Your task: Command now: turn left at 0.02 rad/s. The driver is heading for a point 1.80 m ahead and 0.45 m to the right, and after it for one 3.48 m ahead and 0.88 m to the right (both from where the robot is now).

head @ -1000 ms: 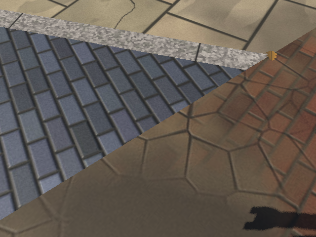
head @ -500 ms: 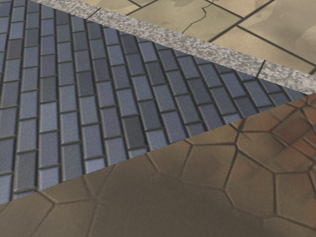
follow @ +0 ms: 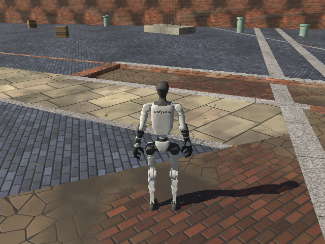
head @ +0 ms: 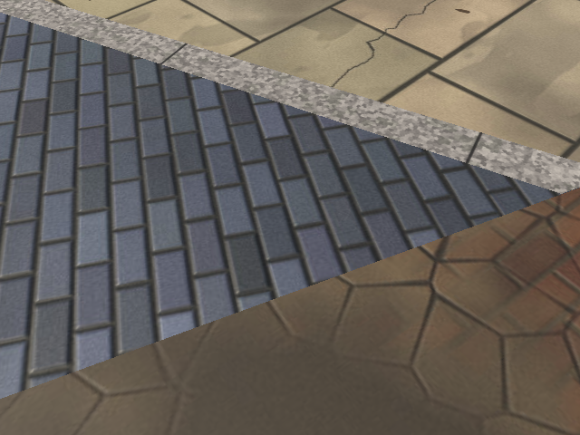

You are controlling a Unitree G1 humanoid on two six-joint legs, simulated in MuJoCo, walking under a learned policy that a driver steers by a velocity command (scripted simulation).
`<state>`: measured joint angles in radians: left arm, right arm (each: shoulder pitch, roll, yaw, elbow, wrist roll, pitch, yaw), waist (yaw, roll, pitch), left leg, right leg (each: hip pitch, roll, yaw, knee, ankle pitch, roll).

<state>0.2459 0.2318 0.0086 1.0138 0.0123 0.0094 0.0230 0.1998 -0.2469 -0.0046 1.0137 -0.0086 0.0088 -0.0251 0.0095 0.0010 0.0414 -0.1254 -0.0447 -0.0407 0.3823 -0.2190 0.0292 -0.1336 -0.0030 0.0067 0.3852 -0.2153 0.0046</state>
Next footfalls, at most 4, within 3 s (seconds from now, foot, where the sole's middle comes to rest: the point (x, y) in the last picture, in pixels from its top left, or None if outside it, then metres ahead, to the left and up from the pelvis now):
1.24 right None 0.40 -0.07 -0.78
1.80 left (273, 357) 0.72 0.08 -0.78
2.34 right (345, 276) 0.97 -0.11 -0.78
2.90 left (345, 183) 1.34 -0.13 -0.78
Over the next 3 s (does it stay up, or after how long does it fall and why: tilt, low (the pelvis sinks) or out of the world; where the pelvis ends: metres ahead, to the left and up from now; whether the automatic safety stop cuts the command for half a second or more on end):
stays up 1.20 -0.14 -0.02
